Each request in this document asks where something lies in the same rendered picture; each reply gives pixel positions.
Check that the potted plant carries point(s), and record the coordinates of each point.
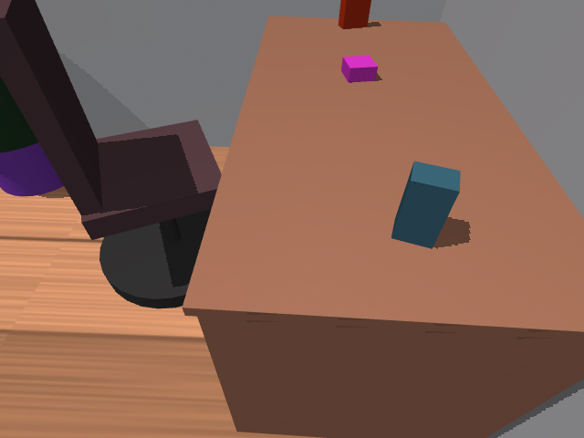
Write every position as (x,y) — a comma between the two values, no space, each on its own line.
(25,170)

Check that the desk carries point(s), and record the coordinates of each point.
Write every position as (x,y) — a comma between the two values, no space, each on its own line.
(320,324)

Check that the office chair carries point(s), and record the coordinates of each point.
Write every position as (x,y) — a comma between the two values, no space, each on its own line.
(149,193)

